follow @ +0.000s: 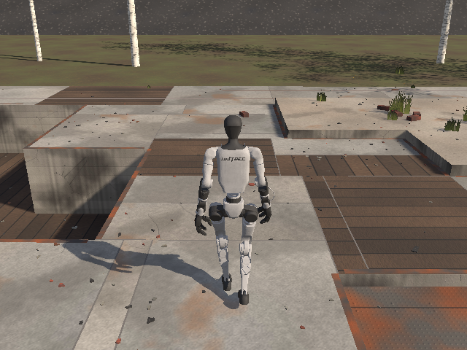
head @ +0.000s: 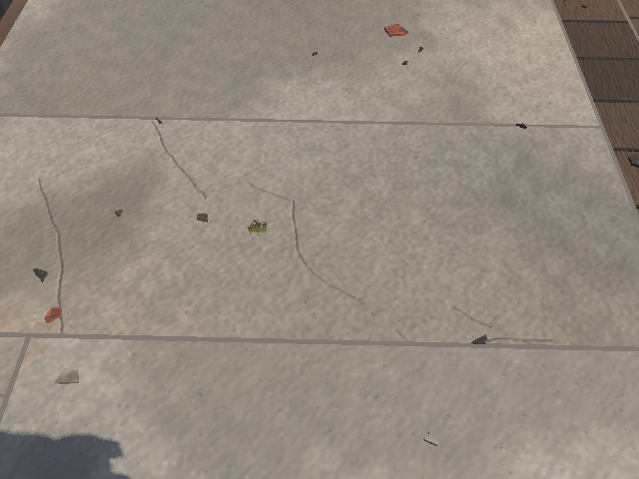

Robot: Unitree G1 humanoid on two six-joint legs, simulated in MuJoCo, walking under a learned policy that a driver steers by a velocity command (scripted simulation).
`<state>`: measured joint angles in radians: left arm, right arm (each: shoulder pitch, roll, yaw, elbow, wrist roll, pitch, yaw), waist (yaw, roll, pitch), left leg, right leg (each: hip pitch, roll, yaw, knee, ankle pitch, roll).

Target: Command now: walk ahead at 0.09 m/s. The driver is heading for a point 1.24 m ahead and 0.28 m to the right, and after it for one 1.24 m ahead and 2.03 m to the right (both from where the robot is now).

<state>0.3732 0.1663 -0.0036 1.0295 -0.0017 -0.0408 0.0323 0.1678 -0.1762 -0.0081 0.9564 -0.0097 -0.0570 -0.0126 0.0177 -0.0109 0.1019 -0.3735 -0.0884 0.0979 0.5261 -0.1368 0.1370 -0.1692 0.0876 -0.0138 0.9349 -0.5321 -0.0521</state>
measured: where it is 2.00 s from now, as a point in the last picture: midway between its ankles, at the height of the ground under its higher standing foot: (321, 473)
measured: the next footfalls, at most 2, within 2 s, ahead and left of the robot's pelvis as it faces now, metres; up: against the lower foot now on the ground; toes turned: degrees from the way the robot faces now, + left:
right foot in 0.36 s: +0.08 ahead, -0.12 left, +0.00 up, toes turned -2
left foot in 0.84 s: +0.39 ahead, +0.09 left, +0.00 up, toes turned +6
